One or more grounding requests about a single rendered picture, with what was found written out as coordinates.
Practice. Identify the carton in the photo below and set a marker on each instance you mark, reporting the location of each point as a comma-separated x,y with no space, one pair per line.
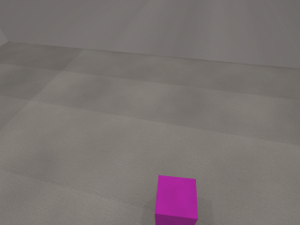
176,202

